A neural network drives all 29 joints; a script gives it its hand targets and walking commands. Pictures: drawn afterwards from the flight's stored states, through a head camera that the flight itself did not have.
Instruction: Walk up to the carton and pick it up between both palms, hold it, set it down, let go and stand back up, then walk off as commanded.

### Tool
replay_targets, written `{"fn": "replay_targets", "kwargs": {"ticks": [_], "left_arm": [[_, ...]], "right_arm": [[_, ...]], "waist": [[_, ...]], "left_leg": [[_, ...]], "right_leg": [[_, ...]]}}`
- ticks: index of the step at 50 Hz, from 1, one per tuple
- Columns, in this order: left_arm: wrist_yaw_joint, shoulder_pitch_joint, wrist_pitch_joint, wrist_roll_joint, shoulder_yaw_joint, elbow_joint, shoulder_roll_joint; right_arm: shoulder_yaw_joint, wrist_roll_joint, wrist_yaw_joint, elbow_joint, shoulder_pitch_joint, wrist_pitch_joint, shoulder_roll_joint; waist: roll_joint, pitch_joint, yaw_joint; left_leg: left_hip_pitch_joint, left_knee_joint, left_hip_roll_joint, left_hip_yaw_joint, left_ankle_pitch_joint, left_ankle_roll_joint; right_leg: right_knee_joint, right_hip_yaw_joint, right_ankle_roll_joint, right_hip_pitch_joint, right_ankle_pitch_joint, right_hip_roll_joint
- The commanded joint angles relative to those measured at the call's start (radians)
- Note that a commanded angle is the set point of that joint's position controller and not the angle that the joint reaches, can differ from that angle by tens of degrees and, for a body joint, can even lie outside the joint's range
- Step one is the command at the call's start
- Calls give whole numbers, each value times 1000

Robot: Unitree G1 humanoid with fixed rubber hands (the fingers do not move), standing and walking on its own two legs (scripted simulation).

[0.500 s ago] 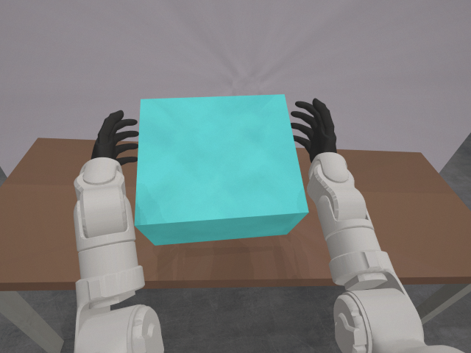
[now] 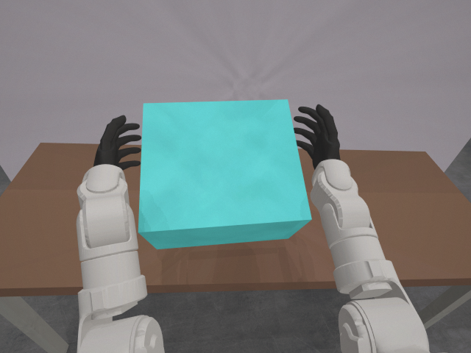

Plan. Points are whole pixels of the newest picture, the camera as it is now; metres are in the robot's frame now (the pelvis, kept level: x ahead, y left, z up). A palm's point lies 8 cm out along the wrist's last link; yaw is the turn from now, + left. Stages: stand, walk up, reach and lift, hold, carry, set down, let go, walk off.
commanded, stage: hold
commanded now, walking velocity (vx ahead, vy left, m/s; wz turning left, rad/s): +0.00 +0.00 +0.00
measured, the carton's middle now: (221, 175) +0.39 +0.01 +0.12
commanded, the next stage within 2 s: none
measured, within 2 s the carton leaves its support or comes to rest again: neither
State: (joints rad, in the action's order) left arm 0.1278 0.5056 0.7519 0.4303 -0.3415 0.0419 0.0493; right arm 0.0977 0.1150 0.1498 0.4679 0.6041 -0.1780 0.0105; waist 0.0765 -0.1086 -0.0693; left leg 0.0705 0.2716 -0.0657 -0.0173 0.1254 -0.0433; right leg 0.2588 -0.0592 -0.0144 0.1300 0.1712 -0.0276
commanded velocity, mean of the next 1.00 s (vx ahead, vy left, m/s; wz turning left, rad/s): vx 0.00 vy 0.00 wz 0.00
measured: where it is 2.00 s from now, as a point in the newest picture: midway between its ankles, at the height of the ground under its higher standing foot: outside the picture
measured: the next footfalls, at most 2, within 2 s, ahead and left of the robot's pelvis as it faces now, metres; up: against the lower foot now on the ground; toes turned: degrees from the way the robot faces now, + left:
none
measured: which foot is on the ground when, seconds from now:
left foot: down 0.00-1.00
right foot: down 0.00-1.00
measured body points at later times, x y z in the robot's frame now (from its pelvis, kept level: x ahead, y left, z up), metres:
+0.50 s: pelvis +0.00 +0.00 +0.00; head -0.04 +0.03 +0.45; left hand +0.35 +0.18 +0.18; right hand +0.37 -0.16 +0.20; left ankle +0.03 +0.15 -0.75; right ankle +0.00 -0.13 -0.75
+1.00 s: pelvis +0.00 +0.00 +0.00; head -0.04 +0.03 +0.45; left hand +0.35 +0.18 +0.18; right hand +0.37 -0.16 +0.20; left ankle +0.03 +0.15 -0.75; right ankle +0.00 -0.13 -0.75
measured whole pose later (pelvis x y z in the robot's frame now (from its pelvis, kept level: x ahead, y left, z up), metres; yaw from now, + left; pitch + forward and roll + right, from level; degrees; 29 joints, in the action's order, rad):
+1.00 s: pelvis +0.00 +0.00 +0.00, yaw +0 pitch -11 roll +0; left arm 0.12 0.50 0.75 0.40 -0.34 0.07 0.04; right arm 0.09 0.14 0.17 0.44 0.60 -0.18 0.01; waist 0.08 -0.10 -0.08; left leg 0.05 0.27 -0.07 -0.02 0.12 -0.05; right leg 0.25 -0.06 -0.01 0.11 0.16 -0.03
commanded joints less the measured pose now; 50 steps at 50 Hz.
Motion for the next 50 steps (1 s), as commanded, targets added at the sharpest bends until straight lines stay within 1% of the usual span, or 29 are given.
{"fn": "replay_targets", "kwargs": {"ticks": [1,3,4,5,8,10,11,15,16,17,18,19,20,22,23,24,25,29,31,32,34,40,41,42,44,46,48,49,50], "left_arm": [[142,592,-81,-165,398,82,282],[125,593,-90,-172,382,125,278],[129,581,-75,-170,386,47,285],[130,596,-81,-169,373,68,272],[147,508,-69,-150,383,36,278],[145,525,-72,-151,345,65,267],[146,531,-73,-155,362,94,265],[137,555,-88,-203,422,146,290],[129,567,-87,-195,437,138,311],[122,537,-90,-193,411,153,295],[120,512,-80,-185,444,143,316],[112,490,-84,-190,431,168,302],[114,467,-74,-195,440,160,308],[116,480,-67,-159,373,120,282],[129,474,-52,-168,387,72,266],[135,505,-58,-166,374,137,260],[144,497,-52,-161,367,112,243],[153,568,-56,-167,378,113,267],[140,616,-70,-164,339,42,245],[141,602,-70,-158,367,43,281],[139,589,-83,-164,377,47,288],[136,544,-75,-170,402,62,316],[126,543,-78,-176,368,69,279],[134,497,-57,-144,347,27,279],[144,519,-72,-184,382,131,298],[128,546,-74,-177,383,114,272],[131,526,-68,-168,398,107,293],[130,534,-70,-188,417,130,284],[125,557,-65,-150,351,68,254]], "right_arm": [[-316,1,-137,-88,469,-2,-333],[-324,27,-157,-172,578,34,-333],[-310,14,-144,-139,536,22,-327],[-302,17,-144,-141,556,27,-337],[-308,4,-127,-90,437,5,-323],[-345,35,-134,-143,504,17,-339],[-342,43,-129,-153,476,13,-338],[-367,69,-129,-224,528,34,-321],[-345,51,-131,-163,486,22,-307],[-369,68,-142,-234,551,47,-325],[-349,51,-131,-193,473,39,-300],[-376,83,-148,-208,493,40,-307],[-374,77,-135,-216,454,30,-305],[-373,72,-146,-251,560,36,-302],[-353,51,-132,-175,476,3,-281],[-379,74,-136,-209,476,6,-307],[-364,55,-128,-168,429,-12,-310],[-339,44,-139,-163,511,-17,-324],[-304,23,-155,-118,580,-3,-324],[-295,2,-149,-110,522,4,-330],[-300,3,-154,-119,552,17,-342],[-333,29,-135,-176,518,27,-327],[-338,47,-149,-181,573,33,-310],[-306,25,-141,-98,469,0,-316],[-376,78,-130,-295,559,36,-334],[-355,68,-134,-162,536,16,-309],[-346,52,-131,-146,464,3,-326],[-375,52,-136,-184,508,15,-310],[-323,30,-153,-66,494,-2,-283]], "waist": [[-55,223,-56],[-78,317,27],[-64,252,-32],[-68,288,-2],[-64,263,-55],[-50,272,17],[-60,306,-24],[-84,372,-13],[-118,332,-49],[-99,364,33],[-120,364,-48],[-119,357,26],[-87,334,-18],[-57,307,44],[-44,239,-20],[-54,270,7],[-35,238,-32],[-68,248,-28],[-67,209,24],[-63,251,-35],[-71,270,9],[-70,362,-58],[-55,342,25],[-65,262,-23],[-49,414,-11],[-83,302,9],[-107,297,-27],[-81,322,-8],[-77,198,10]], "left_leg": [[60,-44,108,-90,-54,42],[88,-6,100,-92,-145,31],[81,-10,108,-82,-139,34],[67,-19,114,-89,-124,39],[83,-15,116,-88,-154,29],[86,-8,115,-94,-172,43],[96,-3,120,-87,-197,34],[136,33,104,-75,-285,19],[154,22,100,-68,-257,15],[155,28,99,-80,-299,18],[193,34,96,-66,-318,5],[197,34,92,-69,-362,1],[175,36,99,-63,-356,6],[125,11,103,-76,-235,23],[96,-9,107,-71,-178,35],[96,-8,102,-80,-210,30],[99,-17,111,-91,-188,42],[72,-23,107,-90,-117,41],[22,-44,105,-100,11,56],[43,-45,103,-96,-24,44],[52,-36,105,-93,-79,42],[132,14,101,-73,-238,22],[124,10,101,-82,-232,35],[108,-13,117,-82,-197,37],[133,22,107,-73,-286,28],[106,14,113,-83,-225,27],[141,0,108,-83,-225,19],[128,15,107,-83,-238,22],[97,-23,106,-87,-139,29]], "right_leg": [[-43,-66,0,-61,-87,65],[-23,-70,16,-55,-126,72],[-36,-72,9,-73,-135,70],[-32,-74,3,-61,-137,66],[-32,-69,-11,-40,-234,61],[-24,-69,-9,-27,-244,64],[-13,-76,-17,-3,-285,65],[-14,-73,-8,-53,-264,83],[-29,-81,2,-99,-188,81],[-19,-78,9,-68,-217,82],[-34,-80,4,-97,-216,87],[-28,-76,13,-89,-205,89],[-30,-69,12,-67,-256,85],[-31,-70,15,-41,-224,78],[-36,-70,5,-50,-221,71],[-22,-74,7,-16,-241,76],[-24,-67,-5,-17,-256,69],[-27,-70,3,-52,-151,67],[-43,-57,13,-102,14,61],[-45,-71,3,-87,-36,64],[-43,-70,13,-75,-61,70],[-37,-85,1,-53,-183,85],[-31,-74,7,-69,-191,81],[-42,-69,1,-49,-197,72],[-11,-73,-3,11,-324,80],[-18,-70,-3,-51,-233,70],[-36,-65,4,-53,-199,82],[-26,-70,7,-54,-219,77],[-44,-75,13,-91,-110,67]]}}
